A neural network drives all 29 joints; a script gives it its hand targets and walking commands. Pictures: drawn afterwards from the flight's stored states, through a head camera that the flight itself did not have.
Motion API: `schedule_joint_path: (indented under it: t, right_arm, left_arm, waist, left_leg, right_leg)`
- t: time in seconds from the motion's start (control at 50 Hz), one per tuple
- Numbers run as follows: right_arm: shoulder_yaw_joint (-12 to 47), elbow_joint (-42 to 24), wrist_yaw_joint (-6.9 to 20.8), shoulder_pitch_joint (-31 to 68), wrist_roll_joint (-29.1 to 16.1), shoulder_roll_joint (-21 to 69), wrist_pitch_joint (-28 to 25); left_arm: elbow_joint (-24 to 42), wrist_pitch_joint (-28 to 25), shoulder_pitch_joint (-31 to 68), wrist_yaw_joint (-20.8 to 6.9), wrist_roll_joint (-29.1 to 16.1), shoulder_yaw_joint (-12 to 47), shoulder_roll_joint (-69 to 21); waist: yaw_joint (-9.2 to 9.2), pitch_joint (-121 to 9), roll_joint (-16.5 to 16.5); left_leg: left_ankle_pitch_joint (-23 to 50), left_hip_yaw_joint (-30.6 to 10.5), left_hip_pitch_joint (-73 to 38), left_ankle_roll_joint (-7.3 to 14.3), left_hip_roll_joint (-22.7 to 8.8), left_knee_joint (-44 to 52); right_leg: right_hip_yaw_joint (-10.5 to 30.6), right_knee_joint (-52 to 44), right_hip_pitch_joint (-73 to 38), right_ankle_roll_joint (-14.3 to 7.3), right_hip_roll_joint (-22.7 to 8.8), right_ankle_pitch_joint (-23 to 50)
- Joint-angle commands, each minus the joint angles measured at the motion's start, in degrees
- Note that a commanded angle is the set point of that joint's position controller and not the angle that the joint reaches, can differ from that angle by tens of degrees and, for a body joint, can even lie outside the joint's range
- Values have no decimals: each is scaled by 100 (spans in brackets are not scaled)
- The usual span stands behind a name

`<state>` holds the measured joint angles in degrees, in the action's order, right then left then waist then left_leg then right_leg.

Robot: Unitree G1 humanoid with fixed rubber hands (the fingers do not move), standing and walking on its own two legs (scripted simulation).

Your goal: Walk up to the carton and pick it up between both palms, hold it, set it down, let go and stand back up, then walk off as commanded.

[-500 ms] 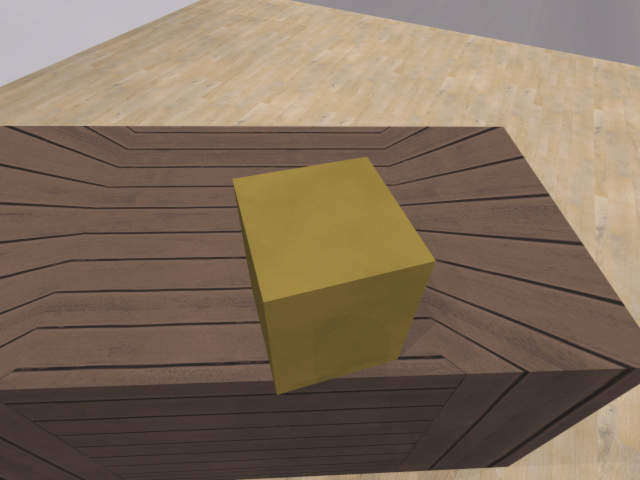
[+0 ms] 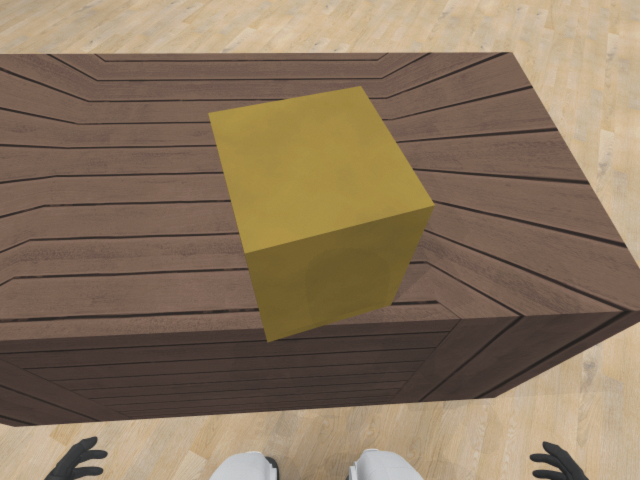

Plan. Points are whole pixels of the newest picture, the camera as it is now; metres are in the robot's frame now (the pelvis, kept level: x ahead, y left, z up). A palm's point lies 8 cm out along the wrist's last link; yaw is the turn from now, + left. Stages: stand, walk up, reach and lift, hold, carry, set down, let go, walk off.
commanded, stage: walk off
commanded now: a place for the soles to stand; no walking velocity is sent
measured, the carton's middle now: (311, 221) +0.43 +0.02 +0.03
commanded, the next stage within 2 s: stand in 1.96 s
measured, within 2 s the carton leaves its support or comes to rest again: neither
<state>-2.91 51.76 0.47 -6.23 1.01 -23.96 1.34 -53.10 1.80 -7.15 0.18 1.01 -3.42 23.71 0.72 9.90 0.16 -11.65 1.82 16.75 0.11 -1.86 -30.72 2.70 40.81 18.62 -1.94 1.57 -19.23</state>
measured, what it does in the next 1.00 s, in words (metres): walks backwards: right foot, then left foot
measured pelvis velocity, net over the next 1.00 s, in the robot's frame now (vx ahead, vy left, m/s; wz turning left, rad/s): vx -0.27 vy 0.01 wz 0.00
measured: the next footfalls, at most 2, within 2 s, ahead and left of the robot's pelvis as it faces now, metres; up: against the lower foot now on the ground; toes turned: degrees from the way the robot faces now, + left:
right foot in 0.16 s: -0.03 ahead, -0.15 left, +0.00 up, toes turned +2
left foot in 0.70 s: -0.14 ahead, +0.13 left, +0.00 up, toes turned +1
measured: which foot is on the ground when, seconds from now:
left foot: down 0.00-0.18, up 0.20-0.68, down 0.70-1.00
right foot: up 0.00-0.14, down 0.16-0.72, up 0.74-1.00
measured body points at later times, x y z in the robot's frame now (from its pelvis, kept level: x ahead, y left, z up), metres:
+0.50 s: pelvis -0.12 -0.05 +0.00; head -0.04 -0.08 +0.44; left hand +0.00 +0.27 -0.08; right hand -0.01 -0.38 -0.13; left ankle -0.15 +0.10 -0.64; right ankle -0.07 -0.16 -0.73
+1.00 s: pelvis -0.27 +0.01 -0.01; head -0.22 +0.04 +0.44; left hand -0.23 +0.35 -0.14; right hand -0.14 -0.32 -0.08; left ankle -0.18 +0.13 -0.73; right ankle -0.33 -0.14 -0.65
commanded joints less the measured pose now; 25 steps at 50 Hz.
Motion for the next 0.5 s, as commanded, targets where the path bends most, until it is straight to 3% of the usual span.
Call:
schedule_joint_path:
  t: [0.0, 0.02, 0.06, 0.1, 0.12, 0.14, 0.16, 0.18, 0.2, 0.22, 0.26, 0.28, 0.36, 0.48]
  right_arm:
    - [-417, -772, -118, 108, 93, -1623, 14]
    - [-412, -875, -141, 241, 127, -1502, 21]
    - [-404, -978, -179, 344, 127, -1324, 44]
    - [-396, -1030, -155, 324, 85, -1238, 148]
    - [-414, -1012, -137, 199, 47, -1237, 226]
    - [-400, -975, -127, -76, 12, -1125, 288]
    - [-356, -987, -146, -306, -19, -891, 316]
    - [-413, -982, -205, -434, 3, -966, 368]
    - [-434, -1054, -253, -125, 24, -1123, 356]
    - [-377, -999, -274, 40, -23, -1103, 318]
    - [-408, -830, -281, -389, -129, -1137, 287]
    - [-385, -877, -267, -495, -124, -1086, 268]
    - [-391, -1107, -246, -336, -34, -1028, 215]
    - [-399, -1217, -150, -460, -29, -1004, 202]
  left_arm:
    - [407, 129, -717, -21, 42, -291, 1006]
    - [418, 125, -768, -26, 22, -281, 1004]
    - [450, 99, -759, -29, -12, -243, 931]
    - [558, 38, -770, -58, 9, -264, 907]
    - [583, 8, -822, -61, 33, -294, 1031]
    - [633, -11, -844, -34, 90, -362, 1330]
    - [780, -31, -776, 6, 157, -422, 1649]
    - [910, -37, -665, 38, 164, -436, 1863]
    - [923, -40, -558, 82, 238, -456, 1990]
    - [964, -64, -342, 130, 216, -410, 1875]
    - [1122, -86, 129, 166, 127, -347, 1459]
    - [1117, -117, 56, 168, 74, -366, 1327]
    - [1371, -96, -481, 236, 45, -368, 1074]
    - [1427, -76, -681, 253, 33, -386, 1194]
  waist:
    - [-79, -1209, -1265]
    - [-95, -1250, -1280]
    - [-137, -1450, -1098]
    - [-203, -1436, -756]
    - [-189, -1395, -314]
    - [-168, -1266, 556]
    - [-166, -1138, 1361]
    - [-111, -1083, 1120]
    - [-281, -828, 1221]
    - [-229, -440, 1122]
    - [66, -461, 1145]
    - [41, -604, 1154]
    - [-294, -1010, 674]
    - [-469, -1152, 946]
  left_leg:
    - [2101, -1768, 461, 1700, -2116, 1042]
    - [2217, -1514, 217, 1552, -1952, 762]
    - [2338, -982, -470, 1146, -1484, 83]
    - [1636, -654, -451, 686, -904, -504]
    - [993, -530, -62, 517, -542, -908]
    - [-228, -394, 659, 365, -16, -1488]
    - [-2588, -497, 1293, 130, 692, -2519]
    - [-2982, -908, 971, 64, 759, -3409]
    - [-3071, -1237, 1045, 74, 782, -3831]
    - [-2882, -1589, 1223, 104, 854, -4017]
    - [-2170, -1485, 1551, 22, 1042, -4268]
    - [-1895, -1369, 1760, -75, 1154, -4346]
    - [-1523, -1127, 1738, -290, 1136, -4267]
    - [-1796, -998, 1459, -264, 754, -3069]
  right_leg:
    - [184, 2108, -293, -39, 82, -1182]
    - [287, 2010, -147, -38, 30, -1068]
    - [255, 841, -47, 7, -55, -657]
    - [125, -1044, -563, 40, -147, 154]
    - [278, -1547, -1032, 24, -198, 872]
    - [1041, -1769, -1305, -92, -649, 1777]
    - [2275, -1794, -1033, -512, -1657, 2686]
    - [2446, -1882, -301, -916, -2123, 2913]
    - [3014, -2063, 129, -1354, -2326, 2769]
    - [2663, -1998, 141, -1161, -2094, 2917]
    - [1354, -1364, -782, -730, -1458, 3952]
    - [1212, -1256, -1250, -711, -1433, 4085]
    - [1284, -1252, -1798, -1011, -1549, 3606]
    - [1467, -1184, -1977, -1150, -1760, 2725]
